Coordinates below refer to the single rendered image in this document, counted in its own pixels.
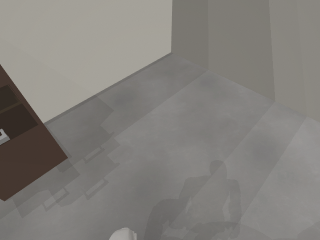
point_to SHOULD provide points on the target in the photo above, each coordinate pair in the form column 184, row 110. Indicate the drawer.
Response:
column 15, row 119

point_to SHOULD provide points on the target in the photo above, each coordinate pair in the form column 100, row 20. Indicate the cabinet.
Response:
column 28, row 156

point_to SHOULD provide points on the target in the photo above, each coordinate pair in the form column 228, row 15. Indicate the robot left thigh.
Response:
column 124, row 234

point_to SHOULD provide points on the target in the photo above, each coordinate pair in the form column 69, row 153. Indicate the handle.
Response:
column 4, row 137

